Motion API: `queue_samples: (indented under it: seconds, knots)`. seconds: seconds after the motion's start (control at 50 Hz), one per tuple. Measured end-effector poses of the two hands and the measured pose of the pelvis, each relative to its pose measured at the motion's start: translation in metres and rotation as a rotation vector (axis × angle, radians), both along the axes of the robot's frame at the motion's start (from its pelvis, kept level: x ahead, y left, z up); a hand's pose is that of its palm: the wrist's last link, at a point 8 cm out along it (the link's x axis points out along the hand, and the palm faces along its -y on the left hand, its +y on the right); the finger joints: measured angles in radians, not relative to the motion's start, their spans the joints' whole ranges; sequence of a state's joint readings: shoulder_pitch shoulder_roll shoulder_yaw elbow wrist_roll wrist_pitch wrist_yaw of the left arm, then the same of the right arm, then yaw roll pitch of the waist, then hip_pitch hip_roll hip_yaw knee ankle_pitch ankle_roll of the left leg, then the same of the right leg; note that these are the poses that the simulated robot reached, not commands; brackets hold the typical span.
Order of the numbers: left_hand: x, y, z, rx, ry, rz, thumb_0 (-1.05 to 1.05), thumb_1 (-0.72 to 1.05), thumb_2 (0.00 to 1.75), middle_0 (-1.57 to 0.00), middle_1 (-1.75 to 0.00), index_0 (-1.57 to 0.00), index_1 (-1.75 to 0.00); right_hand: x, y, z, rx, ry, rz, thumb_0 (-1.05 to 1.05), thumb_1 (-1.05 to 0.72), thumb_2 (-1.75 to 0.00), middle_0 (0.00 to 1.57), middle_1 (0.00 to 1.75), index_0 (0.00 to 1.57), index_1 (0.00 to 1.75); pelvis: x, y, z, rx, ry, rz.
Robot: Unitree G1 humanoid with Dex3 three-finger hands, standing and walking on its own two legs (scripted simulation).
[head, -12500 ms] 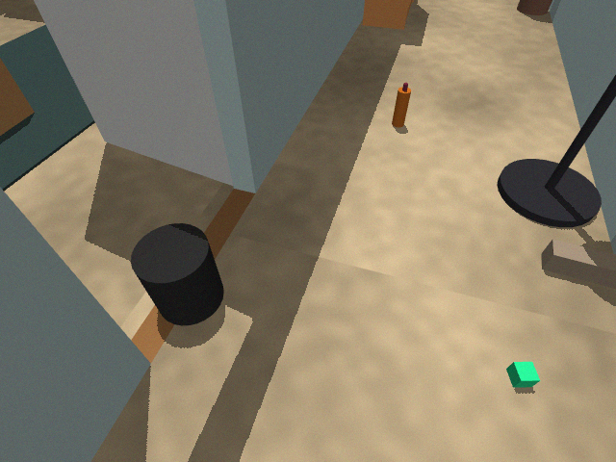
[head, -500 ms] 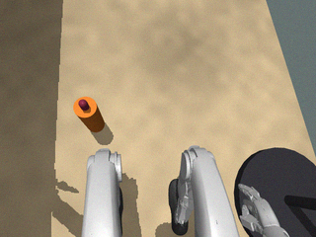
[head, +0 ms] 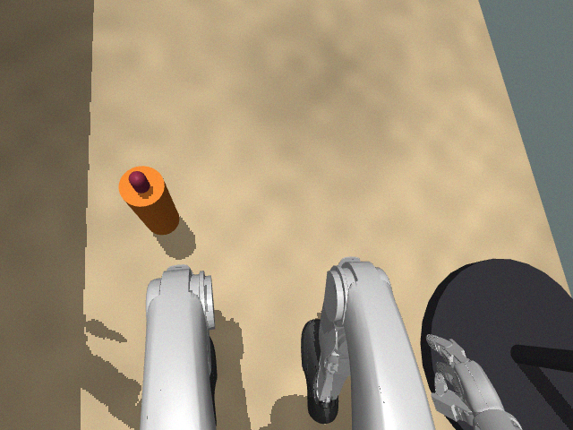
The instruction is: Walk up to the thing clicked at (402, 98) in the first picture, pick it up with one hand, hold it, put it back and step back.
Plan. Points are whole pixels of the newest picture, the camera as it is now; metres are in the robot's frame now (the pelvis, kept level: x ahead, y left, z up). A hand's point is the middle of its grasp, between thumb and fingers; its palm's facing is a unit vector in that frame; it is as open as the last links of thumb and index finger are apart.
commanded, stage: approach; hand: left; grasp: from the side
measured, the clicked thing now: (151, 201) +0.47 +0.23 -0.27
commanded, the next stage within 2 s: close in in 0.40 s
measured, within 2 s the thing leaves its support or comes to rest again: neither
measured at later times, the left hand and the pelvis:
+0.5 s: hand (80, 213) +0.42 +0.32 -0.20, palm faces +0.07 -1.00 +0.04, open 17.7 cm; pelvis -0.01 +0.01 -0.09, yaw -5 degrees
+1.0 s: hand (137, 217) +0.43 +0.25 -0.25, palm faces +0.09 -1.00 +0.01, open 17.7 cm; pelvis -0.02 +0.01 -0.11, yaw -8 degrees
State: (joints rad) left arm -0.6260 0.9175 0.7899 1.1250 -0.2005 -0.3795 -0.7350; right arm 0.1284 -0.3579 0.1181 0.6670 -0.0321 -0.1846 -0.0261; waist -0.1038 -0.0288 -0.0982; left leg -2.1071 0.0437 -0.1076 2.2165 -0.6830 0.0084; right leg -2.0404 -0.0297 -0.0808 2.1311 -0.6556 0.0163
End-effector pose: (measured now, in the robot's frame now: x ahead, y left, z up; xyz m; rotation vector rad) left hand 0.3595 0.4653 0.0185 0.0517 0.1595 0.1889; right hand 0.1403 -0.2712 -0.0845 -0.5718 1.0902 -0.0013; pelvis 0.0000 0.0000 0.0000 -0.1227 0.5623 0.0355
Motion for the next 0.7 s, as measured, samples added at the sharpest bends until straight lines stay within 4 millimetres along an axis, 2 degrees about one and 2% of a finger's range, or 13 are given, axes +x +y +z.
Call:
queue_samples:
  seconds: [0.06,0.12,0.3,0.4,0.5,0.6,0.7]
  knots:
    - [0.004,-0.002,-0.014,-0.017,-0.036,0.003,-0.02,-0.6,0.03,-0.07,-0.05,-0.06,-0.07,0.0,-0.001,-0.005,-0.007,0.005,0.021,0.0,-0.91,-0.9,0.2,0.3,0.21,0.3,0.0,0.0,-0.007,-0.004,-0.005,-0.004]
    - [0.009,-0.008,-0.039,-0.042,-0.067,0.003,-0.02,-0.6,0.02,-0.07,-0.05,-0.06,-0.07,0.001,-0.001,-0.01,-0.02,0.013,0.05,0.0,-0.91,-0.9,0.2,0.3,0.21,0.3,-0.001,0.0,-0.018,-0.011,-0.018,-0.009]
    - [0.027,-0.048,-0.15,-0.114,-0.066,-0.035,-0.02,-0.6,0.01,-0.07,-0.05,-0.06,-0.07,0.0,0.001,-0.029,-0.096,0.062,0.133,0.0,-0.91,-0.9,0.2,0.3,0.21,0.3,-0.004,0.003,-0.057,-0.049,-0.089,-0.035]
    - [0.032,-0.067,-0.197,-0.107,-0.046,-0.074,-0.02,-0.6,0.02,-0.07,-0.05,-0.06,-0.07,-0.007,0.003,-0.038,-0.141,0.121,0.17,0.0,-0.91,-0.9,0.2,0.3,0.21,0.3,-0.007,0.005,-0.074,-0.071,-0.138,-0.044]
    - [0.035,-0.089,-0.222,-0.101,-0.054,-0.111,-0.02,-0.61,0.03,-0.07,-0.06,-0.06,-0.08,-0.015,0.007,-0.046,-0.162,0.168,0.202,0.0,-0.92,-0.9,0.21,0.3,0.21,0.3,-0.01,0.007,-0.085,-0.09,-0.179,-0.051]
    - [0.04,-0.121,-0.241,-0.124,-0.036,-0.144,-0.02,-0.61,0.02,-0.07,-0.07,-0.06,-0.09,-0.02,0.012,-0.051,-0.163,0.173,0.228,0.0,-0.93,-0.91,0.21,0.3,0.21,0.3,-0.012,0.009,-0.094,-0.108,-0.221,-0.061]
    - [0.041,-0.142,-0.254,-0.135,-0.058,-0.093,-0.02,-0.61,0.01,-0.07,-0.07,-0.07,-0.09,-0.024,0.015,-0.053,-0.167,0.172,0.249,0.0,-0.94,-0.91,0.21,0.3,0.21,0.3,-0.015,0.01,-0.101,-0.124,-0.267,-0.073]
